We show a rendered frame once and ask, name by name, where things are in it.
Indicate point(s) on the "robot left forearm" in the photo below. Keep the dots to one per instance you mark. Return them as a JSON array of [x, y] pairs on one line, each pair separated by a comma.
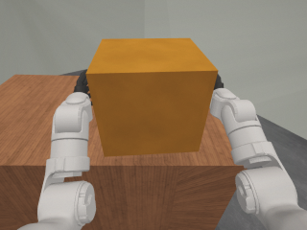
[[69, 147]]

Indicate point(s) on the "robot right forearm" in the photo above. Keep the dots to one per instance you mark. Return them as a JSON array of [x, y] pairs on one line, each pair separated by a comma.
[[249, 144]]

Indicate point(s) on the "robot left upper arm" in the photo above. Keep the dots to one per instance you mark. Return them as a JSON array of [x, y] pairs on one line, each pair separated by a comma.
[[65, 206]]

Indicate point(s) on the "pedestal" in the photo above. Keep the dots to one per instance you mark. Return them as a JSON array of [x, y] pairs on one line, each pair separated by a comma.
[[162, 191]]

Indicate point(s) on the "carton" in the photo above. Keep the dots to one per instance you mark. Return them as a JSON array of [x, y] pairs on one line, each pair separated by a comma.
[[150, 95]]

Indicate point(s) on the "left robot hand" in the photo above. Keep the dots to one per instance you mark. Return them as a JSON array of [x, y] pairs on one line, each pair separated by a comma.
[[82, 85]]

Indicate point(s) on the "right robot hand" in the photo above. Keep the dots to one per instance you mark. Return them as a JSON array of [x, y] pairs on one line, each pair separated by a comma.
[[218, 83]]

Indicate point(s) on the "robot right upper arm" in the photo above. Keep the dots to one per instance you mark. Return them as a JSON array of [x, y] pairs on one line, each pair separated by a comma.
[[268, 194]]

